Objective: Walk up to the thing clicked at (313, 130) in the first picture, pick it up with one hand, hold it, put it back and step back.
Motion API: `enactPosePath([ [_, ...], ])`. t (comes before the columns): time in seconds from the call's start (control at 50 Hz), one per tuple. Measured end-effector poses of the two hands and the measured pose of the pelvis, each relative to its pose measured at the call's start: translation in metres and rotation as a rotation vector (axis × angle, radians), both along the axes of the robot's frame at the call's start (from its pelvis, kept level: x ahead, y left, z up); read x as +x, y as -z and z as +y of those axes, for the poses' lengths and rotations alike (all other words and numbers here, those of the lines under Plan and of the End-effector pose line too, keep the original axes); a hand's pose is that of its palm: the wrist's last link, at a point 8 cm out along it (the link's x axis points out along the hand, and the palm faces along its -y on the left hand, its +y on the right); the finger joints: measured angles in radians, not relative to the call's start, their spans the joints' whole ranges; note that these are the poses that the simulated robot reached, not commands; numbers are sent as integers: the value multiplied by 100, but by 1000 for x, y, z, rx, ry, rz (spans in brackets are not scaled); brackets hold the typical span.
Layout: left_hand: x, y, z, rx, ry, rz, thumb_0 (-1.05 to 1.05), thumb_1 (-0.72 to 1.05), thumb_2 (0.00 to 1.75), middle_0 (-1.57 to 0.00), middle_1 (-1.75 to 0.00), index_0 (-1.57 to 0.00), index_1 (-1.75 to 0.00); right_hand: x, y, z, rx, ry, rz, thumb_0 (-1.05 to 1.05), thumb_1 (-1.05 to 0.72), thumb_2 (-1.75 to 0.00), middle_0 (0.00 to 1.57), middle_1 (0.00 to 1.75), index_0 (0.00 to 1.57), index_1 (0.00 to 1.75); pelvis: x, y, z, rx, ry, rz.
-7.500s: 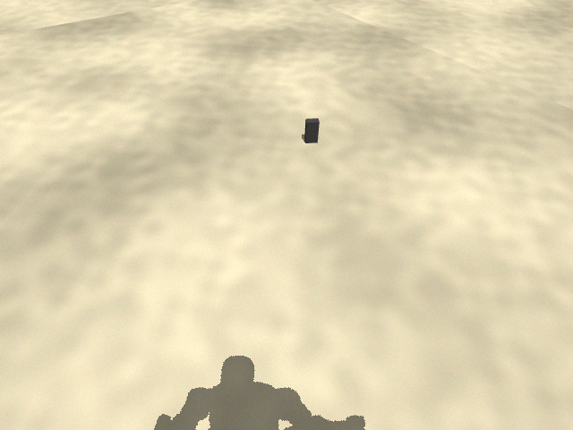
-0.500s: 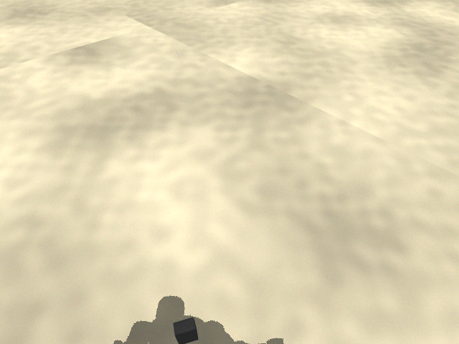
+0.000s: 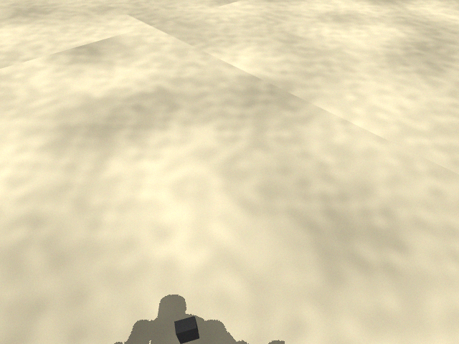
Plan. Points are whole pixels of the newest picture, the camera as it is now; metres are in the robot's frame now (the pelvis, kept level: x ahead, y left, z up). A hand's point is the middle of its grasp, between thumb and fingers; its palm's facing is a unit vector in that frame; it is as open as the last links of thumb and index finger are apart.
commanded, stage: stand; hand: left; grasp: from the side
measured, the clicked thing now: (187, 330) +0.35 +0.16 -0.71
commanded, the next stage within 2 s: go down in 0.68 s
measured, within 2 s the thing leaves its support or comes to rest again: neither
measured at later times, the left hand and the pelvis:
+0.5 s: hand out of the picture +0.07 +0.25 -0.16, palm faces -0.02 -0.94 -0.34, open 7.3 cm; pelvis +0.00 +0.00 +0.00, yaw +0 degrees
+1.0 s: hand out of the picture +0.15 +0.25 -0.17, palm faces +0.05 -0.95 -0.31, open 10.5 cm; pelvis -0.01 +0.00 -0.02, yaw +0 degrees
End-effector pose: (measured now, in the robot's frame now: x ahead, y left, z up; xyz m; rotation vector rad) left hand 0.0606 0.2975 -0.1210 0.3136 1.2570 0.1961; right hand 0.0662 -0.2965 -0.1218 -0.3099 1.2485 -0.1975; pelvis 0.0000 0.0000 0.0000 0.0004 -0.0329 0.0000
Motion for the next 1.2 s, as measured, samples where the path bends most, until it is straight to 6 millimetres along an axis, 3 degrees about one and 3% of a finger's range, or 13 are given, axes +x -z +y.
enactPosePath([
  [0.8,4,1,0,-2,2,0,1,90,90,-20,-30,-20,-30,5,-2,0,-6,-7,2,1,-91,-90,20,30,21,30,4,0,0,-2,-3,3],
  [0.84,13,1,-1,-5,-22,-50,1,88,88,-18,-27,-19,-28,10,-3,3,-8,-2,-47,1,-92,-90,20,30,21,30,2,2,1,-3,-8,25],
  [1.02,79,14,3,-23,-23,-173,1,50,50,-7,-13,-8,-14,11,5,31,36,8,-159,1,-96,-92,20,30,20,30,-11,19,-2,-9,-5,135],
  [1.1,83,17,7,-21,-15,-162,1,27,33,-6,-11,-7,-11,8,10,39,54,28,-178,1,-94,-91,20,30,21,30,-9,25,0,-12,-1,161],
  [1.2,74,30,15,-21,-25,-147,0,-2,20,-7,-11,-7,-11,14,19,41,52,17,-224,1,-91,-90,20,30,21,30,-10,40,3,-19,0,204],
])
